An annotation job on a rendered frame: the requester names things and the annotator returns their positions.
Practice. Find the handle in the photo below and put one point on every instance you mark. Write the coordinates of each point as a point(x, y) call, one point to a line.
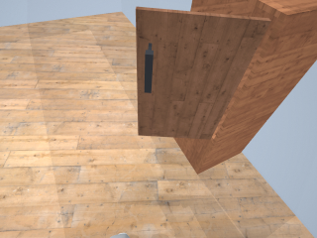
point(149, 61)

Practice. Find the cupboard door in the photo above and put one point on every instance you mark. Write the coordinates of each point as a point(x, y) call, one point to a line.
point(199, 60)

